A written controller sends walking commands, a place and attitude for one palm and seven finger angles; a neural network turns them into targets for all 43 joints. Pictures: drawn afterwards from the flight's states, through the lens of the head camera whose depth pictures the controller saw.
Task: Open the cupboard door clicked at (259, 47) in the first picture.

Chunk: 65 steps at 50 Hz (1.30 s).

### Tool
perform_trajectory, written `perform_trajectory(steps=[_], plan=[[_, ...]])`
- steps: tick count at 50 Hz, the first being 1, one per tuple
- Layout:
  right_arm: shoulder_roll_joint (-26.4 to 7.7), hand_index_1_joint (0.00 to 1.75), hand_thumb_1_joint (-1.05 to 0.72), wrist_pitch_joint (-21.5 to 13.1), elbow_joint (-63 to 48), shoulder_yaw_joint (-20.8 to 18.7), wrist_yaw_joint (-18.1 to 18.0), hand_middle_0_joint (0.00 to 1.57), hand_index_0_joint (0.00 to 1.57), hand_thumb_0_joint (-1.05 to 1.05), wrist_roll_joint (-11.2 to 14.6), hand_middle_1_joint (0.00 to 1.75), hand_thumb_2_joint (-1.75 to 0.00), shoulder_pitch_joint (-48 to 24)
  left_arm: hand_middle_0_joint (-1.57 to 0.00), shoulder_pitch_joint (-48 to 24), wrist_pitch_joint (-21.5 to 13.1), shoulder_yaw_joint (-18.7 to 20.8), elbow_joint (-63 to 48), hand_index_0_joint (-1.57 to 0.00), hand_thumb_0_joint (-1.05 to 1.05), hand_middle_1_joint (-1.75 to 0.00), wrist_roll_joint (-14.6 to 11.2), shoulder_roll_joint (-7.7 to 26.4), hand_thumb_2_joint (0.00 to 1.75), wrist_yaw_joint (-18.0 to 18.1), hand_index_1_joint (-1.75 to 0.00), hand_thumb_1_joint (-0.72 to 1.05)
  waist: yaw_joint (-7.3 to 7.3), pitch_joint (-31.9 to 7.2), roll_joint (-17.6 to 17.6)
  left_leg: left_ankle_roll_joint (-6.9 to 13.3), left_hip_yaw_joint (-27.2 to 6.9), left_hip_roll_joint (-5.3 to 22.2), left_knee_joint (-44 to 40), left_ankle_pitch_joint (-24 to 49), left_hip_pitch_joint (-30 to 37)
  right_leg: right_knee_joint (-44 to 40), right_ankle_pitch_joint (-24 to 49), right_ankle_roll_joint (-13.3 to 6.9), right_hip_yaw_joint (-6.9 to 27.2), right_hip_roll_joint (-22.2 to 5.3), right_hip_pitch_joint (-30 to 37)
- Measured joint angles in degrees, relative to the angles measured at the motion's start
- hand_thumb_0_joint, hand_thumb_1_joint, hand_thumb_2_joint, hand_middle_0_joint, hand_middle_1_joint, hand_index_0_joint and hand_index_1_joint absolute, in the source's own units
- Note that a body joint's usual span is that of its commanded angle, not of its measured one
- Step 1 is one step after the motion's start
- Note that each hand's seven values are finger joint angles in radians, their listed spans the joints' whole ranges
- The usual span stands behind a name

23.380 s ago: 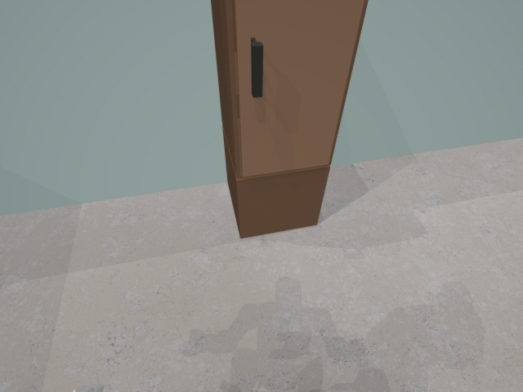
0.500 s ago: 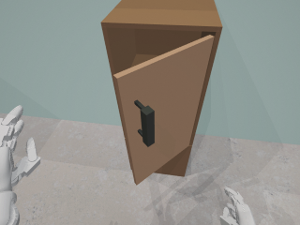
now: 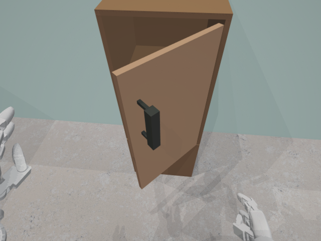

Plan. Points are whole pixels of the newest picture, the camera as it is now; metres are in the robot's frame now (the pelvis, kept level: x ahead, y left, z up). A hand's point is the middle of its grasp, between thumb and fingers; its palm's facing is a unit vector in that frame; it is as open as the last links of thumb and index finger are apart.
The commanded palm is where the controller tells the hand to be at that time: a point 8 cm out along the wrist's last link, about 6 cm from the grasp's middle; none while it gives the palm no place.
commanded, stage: step back with the hand held close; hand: left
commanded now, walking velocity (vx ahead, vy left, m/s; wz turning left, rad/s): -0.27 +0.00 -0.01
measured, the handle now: (147, 124) +0.38 +0.07 +0.08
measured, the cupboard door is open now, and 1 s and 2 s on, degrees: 47 47 47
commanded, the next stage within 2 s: stop stepping back and stand still in 1.26 s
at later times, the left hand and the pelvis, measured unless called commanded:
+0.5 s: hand out of the picture +0.13 +0.27 +0.15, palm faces +0.42 -0.75 -0.51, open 7.4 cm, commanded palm +0.06 +0.31 +0.17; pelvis -0.08 +0.01 -0.02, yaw +0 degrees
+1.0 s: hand out of the picture +0.06 +0.27 +0.16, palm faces +0.47 -0.72 -0.51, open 7.4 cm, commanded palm -0.02 +0.31 +0.17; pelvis -0.13 -0.01 -0.02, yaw +5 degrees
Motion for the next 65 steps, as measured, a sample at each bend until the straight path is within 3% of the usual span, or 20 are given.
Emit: perform_trajectory(steps=[4, 11, 25, 32, 39, 43, 45, 48, 50, 53, 55, 58, 60, 62, 64, 65], plan=[[-0.7, 0.3, -0.91, 1.6, -1.6, -1.1, -0.2, 0.21, 0.21, 0.01, 0.3, 0.3, -0.9, -0.7, -0.21, 3.2, -0.3, -0.1, -2.5, -0.21, 0.02, -0.3, -0.2, 1.5, 0.9, -0.1, -0.3, 0.9, -0.7, 0.8, -0.4, 0.4, 0.5, -0.7, 1.1, 0.5, -2.8, 1.5, 0.4, 0.4, 0.7, -0.7, -3.2], [-0.5, 0.3, -0.91, 2.8, -2.7, -2.0, -0.7, 0.2, 0.2, 0.01, 0.9, 0.3, -0.9, -0.7, -0.21, 4.9, -0.3, 0.9, -4.6, -0.21, 0.02, -0.3, -0.2, 3.6, 0.9, 0.5, -0.3, 0.89, -0.62, 1.9, -1.8, 0.9, 1.1, -1.5, 3.7, 1.1, -6.5, 4.4, 1.1, 0.8, 1.5, -1.6, -7.2], [0.4, 0.3, -0.91, 0.3, -2.4, -0.9, -0.9, 0.21, 0.21, 0.01, 0.8, 0.3, -0.9, 2.4, -0.21, 3.5, -3.4, 2.6, -6.5, -0.21, 0.02, -0.3, 1.2, 3.1, 0.9, 2.4, -0.3, 0.89, -1.02, 1.3, -3.2, 1.4, -0.3, -1.4, 10.4, 1.7, -14.1, 8.2, 2.2, 0.2, 1.1, -1.2, -12.9], [0.8, 0.3, -0.91, -1.3, -1.9, -1.1, -0.9, 0.21, 0.21, 0.01, 0.8, 0.3, -0.9, 4.5, -0.21, 3.0, -4.6, 4.0, -6.5, -0.21, 0.02, -0.3, 2.0, 4.4, 0.9, 2.6, -0.3, 0.89, -2.19, 1.8, -4.1, 1.3, -2.2, -2.6, 12.2, 2.6, -15.7, 10.8, 2.5, 0.2, 4.0, 0.5, -13.9], [0.4, 0.3, -0.91, -2.8, -0.3, -1.7, -0.5, 0.21, 0.21, 0.01, 0.5, 0.3, -0.9, 3.2, -0.21, 2.1, -6.1, 4.3, -6.9, -0.21, 0.02, -0.3, 2.2, 2.9, 0.9, 2.5, -0.3, 0.89, -0.51, 1.7, -3.9, 1.4, -1.8, -2.2, 15.6, -2.8, -17.7, 12.7, 2.2, -0.1, 4.3, 0.8, -15.5], [-0.2, 0.3, -0.91, -2.2, 0.7, -2.0, -0.3, 0.21, 0.21, 0.01, 0.4, 0.3, -0.9, 0.8, -0.21, 0.6, -5.9, 3.1, -7.4, -0.21, 0.02, -0.3, 1.2, 2.6, 0.9, 2.9, -0.3, 0.89, -0.73, 1.7, -4.4, 1.2, -1.8, -3.0, 15.2, -3.5, -18.8, 11.4, 4.0, 0.0, 4.9, 0.4, -16.5], [-0.2, 0.3, -0.91, -1.8, 0.2, -2.1, -0.6, 0.21, 0.21, 0.01, 0.4, 0.3, -0.9, 0.0, -0.21, 0.4, -5.7, 2.9, -7.5, -0.21, 0.02, -0.3, 1.0, 3.1, 0.9, 2.9, -0.3, 0.89, -1.28, 1.8, -4.2, 1.4, -1.7, -2.8, 14.3, -0.9, -19.3, 12.6, 0.8, -0.1, 5.0, 0.6, -17.6], [0.7, 0.3, -0.91, -2.4, -1.0, -2.8, -1.0, 0.21, 0.21, 0.01, 0.3, 0.3, -0.9, 0.6, -0.21, 0.0, -5.4, 3.5, -7.3, -0.21, 0.02, -0.3, 1.3, 4.8, 0.9, 2.5, -0.3, 0.89, -3.09, 2.0, -1.9, 2.1, -3.0, -0.5, 12.4, 7.3, -20.2, 24.1, -7.9, -0.1, 5.3, 4.4, -18.3], [2.1, 0.3, -0.91, -3.3, -0.5, -3.1, -0.4, 0.21, 0.21, 0.01, 0.6, 0.3, -0.9, 1.5, -0.21, 0.9, -5.7, 4.4, -7.2, -0.21, 0.02, -0.3, 0.8, 6.1, 0.9, 2.3, -0.3, 0.89, -2.95, 0.8, -2.1, 0.8, -3.8, -0.1, 11.1, 8.4, -20.5, 29.6, -13.0, -0.6, 5.4, 6.4, -16.0], [3.2, 0.3, -0.91, -4.8, 0.3, -2.3, 0.7, 0.21, 0.21, 0.01, 0.2, 0.3, -0.9, 2.2, -0.21, 3.9, -5.8, 5.5, -7.8, -0.21, 0.02, -0.3, -0.3, 5.7, 0.9, 2.7, -0.3, 0.89, -1.13, -1.5, -3.3, -0.3, -2.6, 0.4, 8.4, 9.6, -21.3, 22.6, -15.2, -1.8, 4.1, 6.4, -8.6], [2.9, 0.3, -0.91, -5.3, 0.9, -1.6, 1.3, 0.21, 0.21, 0.01, -0.1, 0.3, -0.9, 1.1, -0.21, 4.3, -6.1, 5.2, -8.0, -0.21, 0.02, -0.3, -0.5, 4.3, 0.9, 2.6, -0.3, 0.89, 0.67, -1.7, -3.4, -0.8, -1.3, 1.1, 8.4, 9.3, -22.7, 14.9, -13.3, -4.0, 4.9, 6.5, -5.7], [2.3, 0.3, -0.91, -4.0, 3.6, -1.3, 1.5, 0.21, 0.21, 0.01, 0.2, 0.3, -0.9, -1.0, -0.21, 2.2, -5.1, 1.5, -6.4, -0.21, 0.02, -0.3, 0.4, 2.3, 0.9, 2.3, -0.3, 0.89, 1.61, -0.7, -3.6, -1.0, -1.7, -1.4, 19.1, -3.1, -24.6, 11.9, -10.5, -4.5, 5.9, 6.0, -5.7], [2.6, 0.3, -0.91, -2.7, 4.1, -0.8, 1.0, 0.21, 0.21, 0.01, 0.2, 0.3, -0.9, -1.7, -0.21, 1.9, -3.9, 0.7, -5.9, -0.21, 0.02, -0.3, 1.1, 2.9, 0.9, 2.1, -0.3, 0.89, 1.28, -0.7, -5.7, -1.3, 0.4, -3.4, 23.9, -6.7, -23.6, 9.0, -7.9, -4.2, 6.9, 4.5, -5.1], [2.9, 0.3, -0.91, -1.9, 3.1, -0.1, 0.3, 0.21, 0.21, 0.01, 0.2, 0.3, -0.9, -2.1, -0.21, 2.1, -2.9, 0.8, -5.7, -0.21, 0.02, -0.3, 1.4, 3.7, 0.9, 2.0, -0.3, 0.89, 0.37, -0.7, -7.1, -1.2, 2.8, -4.2, 21.3, -7.1, -20.1, 6.5, -5.4, -4.2, 7.5, 3.6, -4.9], [2.4, 0.3, -0.91, -1.6, 1.3, 0.2, -0.1, 0.21, 0.21, 0.01, 0.3, 0.3, -0.9, -2.4, -0.21, 2.6, -2.3, 1.1, -6.3, -0.21, 0.02, -0.3, 1.2, 4.4, 0.9, 1.9, -0.3, 0.89, -0.78, -0.8, -7.1, -1.0, 3.8, -4.3, 13.1, -2.1, -15.3, 5.3, -3.8, -3.9, 7.5, 3.8, -5.6], [1.8, 0.3, -0.91, -1.7, 0.1, 0.1, -0.3, 0.21, 0.21, 0.01, 0.5, 0.3, -0.9, -2.5, -0.21, 2.8, -2.2, 1.2, -7.0, -0.21, 0.02, -0.3, 1.0, 4.8, 0.9, 1.8, -0.3, 0.89, -1.28, -0.9, -6.1, -0.6, 3.7, -3.5, 7.9, 5.8, -12.6, 5.6, -3.5, -3.7, 7.1, 4.6, -6.4]])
